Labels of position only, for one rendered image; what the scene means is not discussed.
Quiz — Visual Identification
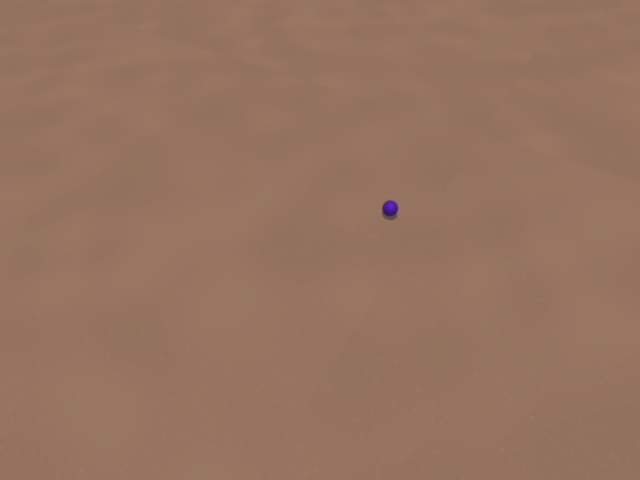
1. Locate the ball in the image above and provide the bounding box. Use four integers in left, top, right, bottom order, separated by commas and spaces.
382, 201, 398, 216

